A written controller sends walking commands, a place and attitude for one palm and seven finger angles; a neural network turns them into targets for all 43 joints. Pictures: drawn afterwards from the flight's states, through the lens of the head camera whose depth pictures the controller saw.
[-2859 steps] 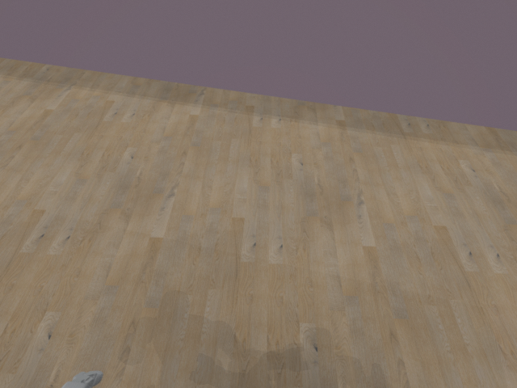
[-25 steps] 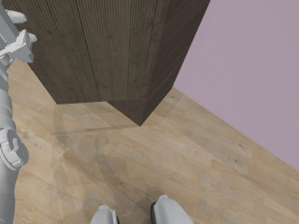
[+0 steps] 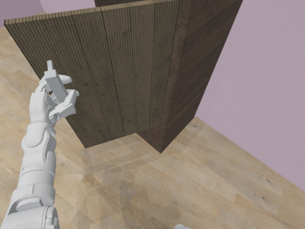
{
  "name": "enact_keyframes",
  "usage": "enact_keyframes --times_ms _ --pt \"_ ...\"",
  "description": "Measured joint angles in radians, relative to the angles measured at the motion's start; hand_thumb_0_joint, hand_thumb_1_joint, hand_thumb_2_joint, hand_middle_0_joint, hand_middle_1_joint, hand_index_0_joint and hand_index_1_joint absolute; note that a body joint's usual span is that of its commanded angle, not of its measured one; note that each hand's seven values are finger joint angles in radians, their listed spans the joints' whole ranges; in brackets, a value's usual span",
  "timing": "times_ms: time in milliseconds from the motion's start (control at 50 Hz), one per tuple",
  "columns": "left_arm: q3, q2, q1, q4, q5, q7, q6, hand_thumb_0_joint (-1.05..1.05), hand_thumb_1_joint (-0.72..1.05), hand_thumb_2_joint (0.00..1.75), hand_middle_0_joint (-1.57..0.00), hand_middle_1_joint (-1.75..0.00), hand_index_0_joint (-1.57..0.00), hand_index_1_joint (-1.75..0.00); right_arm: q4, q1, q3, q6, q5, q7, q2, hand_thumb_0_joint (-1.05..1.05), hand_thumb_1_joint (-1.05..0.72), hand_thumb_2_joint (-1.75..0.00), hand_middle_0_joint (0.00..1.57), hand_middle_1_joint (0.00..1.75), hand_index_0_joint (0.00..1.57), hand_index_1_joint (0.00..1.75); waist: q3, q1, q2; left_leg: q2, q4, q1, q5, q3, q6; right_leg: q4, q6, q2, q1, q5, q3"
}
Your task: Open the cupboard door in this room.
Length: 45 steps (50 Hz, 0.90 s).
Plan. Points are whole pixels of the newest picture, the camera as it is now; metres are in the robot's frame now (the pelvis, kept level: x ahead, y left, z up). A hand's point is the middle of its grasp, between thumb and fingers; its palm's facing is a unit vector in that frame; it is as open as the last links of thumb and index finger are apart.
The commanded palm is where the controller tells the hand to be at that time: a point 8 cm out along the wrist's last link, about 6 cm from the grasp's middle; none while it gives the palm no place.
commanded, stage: pull the door open along its arc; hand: left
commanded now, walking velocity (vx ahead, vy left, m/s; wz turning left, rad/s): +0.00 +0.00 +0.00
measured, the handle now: (61, 89) +0.47 +0.23 +0.08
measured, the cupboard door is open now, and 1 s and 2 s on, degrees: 62 81 93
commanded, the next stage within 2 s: open thumb and fingers to let go in 1.12 s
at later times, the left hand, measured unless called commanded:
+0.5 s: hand (82, 113) +0.39 +0.16 +0.08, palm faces +0.50 -0.87 +0.00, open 5.8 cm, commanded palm +0.35 +0.20 +0.08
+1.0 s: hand (94, 132) +0.34 +0.13 +0.08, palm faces +0.40 -0.92 +0.04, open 6.1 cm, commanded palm +0.25 +0.16 +0.08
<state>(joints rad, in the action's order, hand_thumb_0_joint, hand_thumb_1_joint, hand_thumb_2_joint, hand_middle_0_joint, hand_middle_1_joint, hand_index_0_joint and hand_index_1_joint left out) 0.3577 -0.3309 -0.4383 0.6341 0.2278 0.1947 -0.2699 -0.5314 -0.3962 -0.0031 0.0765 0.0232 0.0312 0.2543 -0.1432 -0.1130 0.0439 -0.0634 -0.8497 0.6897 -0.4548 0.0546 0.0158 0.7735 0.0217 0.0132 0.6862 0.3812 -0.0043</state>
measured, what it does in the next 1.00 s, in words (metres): stands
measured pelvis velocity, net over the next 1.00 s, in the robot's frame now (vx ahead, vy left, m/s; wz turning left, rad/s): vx -0.02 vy -0.01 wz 0.03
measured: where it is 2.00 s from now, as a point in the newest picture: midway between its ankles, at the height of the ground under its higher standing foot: outside the picture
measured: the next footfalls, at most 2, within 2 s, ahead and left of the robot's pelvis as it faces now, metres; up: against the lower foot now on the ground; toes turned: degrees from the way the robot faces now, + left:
none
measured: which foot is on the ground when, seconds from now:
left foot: down 0.00-1.00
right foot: down 0.00-1.00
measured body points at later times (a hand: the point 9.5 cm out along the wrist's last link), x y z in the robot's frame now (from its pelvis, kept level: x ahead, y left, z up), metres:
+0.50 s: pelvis -0.04 -0.03 +0.00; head +0.02 -0.03 +0.44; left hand +0.36 +0.21 +0.08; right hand +0.06 -0.27 -0.13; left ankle -0.03 +0.10 -0.70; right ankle -0.01 -0.14 -0.70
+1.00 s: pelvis -0.02 -0.01 +0.01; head +0.02 -0.02 +0.46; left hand +0.31 +0.17 +0.08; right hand +0.09 -0.25 -0.11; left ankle -0.03 +0.10 -0.70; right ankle -0.01 -0.14 -0.70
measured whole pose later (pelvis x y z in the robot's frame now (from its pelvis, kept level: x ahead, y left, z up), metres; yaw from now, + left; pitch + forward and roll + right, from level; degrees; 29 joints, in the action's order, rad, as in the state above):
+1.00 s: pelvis -0.02 -0.01 +0.01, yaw +2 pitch +10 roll -1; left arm 0.08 0.00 -0.19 0.39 0.04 -0.38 -0.30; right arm -0.63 -0.32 -0.03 -0.02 -0.04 0.03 0.21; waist -0.12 -0.04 0.04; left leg -0.04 -0.77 0.54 -0.40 0.04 0.00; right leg 0.75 0.00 -0.01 0.56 0.36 -0.02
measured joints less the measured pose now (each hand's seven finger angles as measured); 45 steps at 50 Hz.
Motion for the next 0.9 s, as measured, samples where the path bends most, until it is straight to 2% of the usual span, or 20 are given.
enact_keyframes --times_ms 60,140,220,280,340,500,680,800,900 --pt "-0.055 0.112 0.057 -0.108 -0.028 -0.158 0.012 0.00 0.66 0.72 -0.36 -1.35 -0.38 -1.35 -0.007 0.044 -0.005 -0.026 -0.007 0.005 -0.011 0.01 -0.91 -0.90 0.20 0.30 0.20 0.30 0.004 0.029 -0.003 0.009 0.006 -0.024 0.006 -0.010 -0.003 0.002 -0.001 -0.009 -0.026 0.004 -0.010" --pt "-0.118 0.220 0.037 -0.122 -0.121 -0.380 0.021 -0.01 0.67 0.75 -0.36 -1.35 -0.39 -1.35 -0.034 0.114 -0.005 -0.051 -0.036 0.002 -0.025 0.01 -0.91 -0.90 0.20 0.30 0.20 0.30 0.011 0.058 -0.007 0.024 -0.007 -0.029 0.014 -0.033 -0.008 0.027 -0.006 -0.024 -0.037 0.014 -0.033" --pt "-0.144 0.263 -0.046 -0.035 -0.203 -0.549 0.024 -0.02 0.70 0.80 -0.34 -1.35 -0.40 -1.35 -0.065 0.169 0.000 -0.069 -0.061 -0.010 -0.044 0.00 -0.91 -0.90 0.20 0.30 0.20 0.30 0.014 0.067 -0.012 0.032 -0.025 -0.015 0.023 -0.055 -0.016 0.055 -0.016 -0.033 -0.028 0.020 -0.054" --pt "-0.142 0.266 -0.088 0.028 -0.226 -0.607 0.014 -0.02 0.71 0.82 -0.35 -1.35 -0.37 -1.35 -0.082 0.182 0.004 -0.082 -0.074 -0.018 -0.057 0.00 -0.91 -0.90 0.20 0.30 0.20 0.30 0.013 0.065 -0.014 0.033 -0.028 -0.008 0.031 -0.063 -0.021 0.065 -0.023 -0.034 -0.022 0.019 -0.062" --pt "-0.134 0.255 -0.114 0.079 -0.233 -0.622 -0.011 -0.02 0.71 0.82 -0.35 -1.35 -0.35 -1.35 -0.100 0.172 0.007 -0.094 -0.080 -0.027 -0.064 0.00 -0.91 -0.90 0.20 0.30 0.20 0.30 0.017 0.060 -0.014 0.032 -0.026 -0.007 0.039 -0.068 -0.026 0.068 -0.028 -0.032 -0.019 0.015 -0.066" --pt "-0.106 0.211 -0.149 0.173 -0.214 -0.583 -0.084 -0.02 0.71 0.81 -0.36 -1.35 -0.34 -1.35 -0.162 0.095 -0.001 -0.100 -0.079 -0.043 -0.044 0.01 -0.91 -0.90 0.20 0.30 0.20 0.30 0.034 0.045 -0.012 0.026 -0.010 -0.010 0.057 -0.069 -0.033 0.057 -0.037 -0.026 -0.018 -0.001 -0.067" --pt "-0.068 0.180 -0.160 0.218 -0.198 -0.556 -0.124 -0.02 0.71 0.82 -0.36 -1.35 -0.35 -1.35 -0.196 0.030 -0.027 -0.091 -0.077 -0.043 -0.014 0.01 -0.91 -0.90 0.20 0.30 0.20 0.30 0.038 0.028 -0.011 0.021 0.011 -0.012 0.071 -0.053 -0.031 0.039 -0.036 -0.020 -0.013 -0.019 -0.052" --pt "-0.087 0.203 -0.081 0.135 -0.182 -0.554 -0.118 -0.01 0.71 0.78 -0.35 -1.35 -0.36 -1.35 -0.175 0.020 -0.036 -0.093 -0.071 -0.031 -0.012 0.01 -0.91 -0.90 0.20 0.30 0.20 0.30 0.031 0.033 -0.009 0.017 0.032 -0.040 0.071 -0.033 -0.026 0.018 -0.031 -0.016 -0.032 -0.027 -0.032" --pt "-0.156 0.258 0.053 -0.019 -0.174 -0.562 -0.091 -0.01 0.70 0.74 -0.35 -1.34 -0.37 -1.34 -0.143 0.035 -0.034 -0.094 -0.065 -0.017 -0.024 0.01 -0.91 -0.90 0.20 0.30 0.20 0.30 0.026 0.052 -0.008 0.018 0.055 -0.085 0.066 -0.020 -0.021 -0.004 -0.025 -0.016 -0.073 -0.026 -0.020"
